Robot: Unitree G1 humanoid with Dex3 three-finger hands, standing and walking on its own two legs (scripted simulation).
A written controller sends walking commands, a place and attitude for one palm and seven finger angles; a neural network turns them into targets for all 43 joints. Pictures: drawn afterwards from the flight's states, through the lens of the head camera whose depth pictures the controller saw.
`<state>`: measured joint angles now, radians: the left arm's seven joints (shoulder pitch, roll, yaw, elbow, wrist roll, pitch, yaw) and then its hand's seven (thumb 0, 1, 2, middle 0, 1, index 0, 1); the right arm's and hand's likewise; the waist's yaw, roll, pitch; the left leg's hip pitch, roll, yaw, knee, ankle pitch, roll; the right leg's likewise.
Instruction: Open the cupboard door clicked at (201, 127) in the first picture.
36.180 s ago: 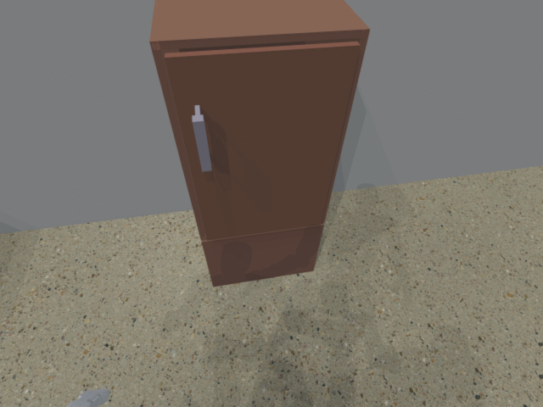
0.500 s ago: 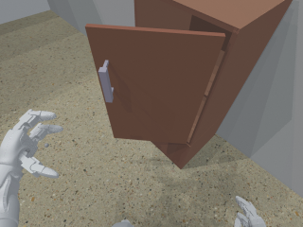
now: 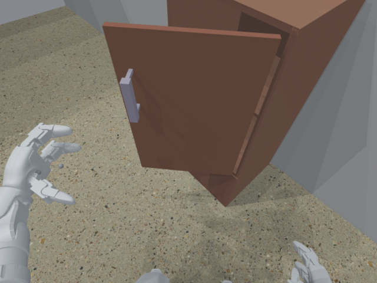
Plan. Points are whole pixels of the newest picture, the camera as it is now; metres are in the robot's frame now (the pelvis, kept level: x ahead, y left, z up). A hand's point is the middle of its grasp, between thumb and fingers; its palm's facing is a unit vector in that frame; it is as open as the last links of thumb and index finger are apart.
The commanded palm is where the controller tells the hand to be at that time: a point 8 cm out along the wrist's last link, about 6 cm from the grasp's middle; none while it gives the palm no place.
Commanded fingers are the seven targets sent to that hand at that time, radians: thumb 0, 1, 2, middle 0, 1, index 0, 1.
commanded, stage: move the hooked fingers beside the handle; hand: left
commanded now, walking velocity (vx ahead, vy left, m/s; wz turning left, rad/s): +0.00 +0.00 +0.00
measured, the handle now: (132, 96) +0.55 +0.18 +0.05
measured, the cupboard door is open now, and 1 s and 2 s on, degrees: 42 42 42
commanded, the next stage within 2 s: none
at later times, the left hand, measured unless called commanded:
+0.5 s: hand (79, 137) +0.39 +0.26 +0.07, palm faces -0.05 -1.00 -0.01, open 14.0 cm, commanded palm +0.37 +0.31 +0.07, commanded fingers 0.00 -0.50 0.30 -0.30 -1.20 -0.30 -1.20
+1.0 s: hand (90, 120) +0.45 +0.26 +0.07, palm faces -0.04 -1.00 +0.00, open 14.0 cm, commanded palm +0.43 +0.31 +0.07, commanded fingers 0.00 -0.50 0.30 -0.30 -1.20 -0.30 -1.20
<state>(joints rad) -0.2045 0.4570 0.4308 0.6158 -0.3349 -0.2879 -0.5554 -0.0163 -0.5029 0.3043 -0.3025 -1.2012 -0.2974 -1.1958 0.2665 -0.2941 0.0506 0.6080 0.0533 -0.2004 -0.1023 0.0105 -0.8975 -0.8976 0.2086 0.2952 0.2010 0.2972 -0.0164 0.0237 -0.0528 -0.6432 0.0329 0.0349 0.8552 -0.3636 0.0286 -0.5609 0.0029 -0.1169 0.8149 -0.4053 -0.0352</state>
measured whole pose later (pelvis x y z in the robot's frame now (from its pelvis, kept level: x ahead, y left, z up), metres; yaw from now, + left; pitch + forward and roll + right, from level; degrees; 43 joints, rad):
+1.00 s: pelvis +0.00 +0.02 -0.01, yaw -2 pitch +15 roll -3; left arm -0.68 0.56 0.44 1.07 -0.20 -0.36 -0.47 -0.02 -0.50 0.30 -0.30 -1.20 -0.30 -1.20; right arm 0.35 -0.29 0.05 0.62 0.03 -0.01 -0.06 0.01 -0.90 -0.90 0.21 0.30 0.20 0.30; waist -0.10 0.01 -0.08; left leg -0.80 0.04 0.06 0.93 -0.40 0.05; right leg -0.72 0.01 -0.09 0.88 -0.42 -0.02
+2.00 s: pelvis +0.01 +0.02 -0.02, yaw -3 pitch +19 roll -4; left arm -0.81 0.59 0.45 1.15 -0.15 -0.36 -0.42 -0.02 -0.50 0.30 -0.30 -1.20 -0.30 -1.20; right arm 0.36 -0.28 0.05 0.59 0.02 0.07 -0.03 0.00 -0.90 -0.90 0.21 0.29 0.20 0.30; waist -0.14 0.01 -0.10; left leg -0.90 0.06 0.06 1.00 -0.44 0.06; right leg -0.81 0.02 -0.08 0.91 -0.43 -0.01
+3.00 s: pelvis +0.01 +0.01 -0.02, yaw -3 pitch +18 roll -3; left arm -0.80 0.52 0.39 1.13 -0.15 -0.37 -0.34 -0.02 -0.50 0.30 -0.30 -1.20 -0.30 -1.20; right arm 0.37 -0.27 0.04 0.61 0.02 0.07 -0.02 0.00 -0.90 -0.90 0.21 0.29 0.20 0.30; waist -0.14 0.02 -0.10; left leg -0.89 0.06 0.05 1.00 -0.43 0.04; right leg -0.81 0.03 -0.09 0.93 -0.44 -0.02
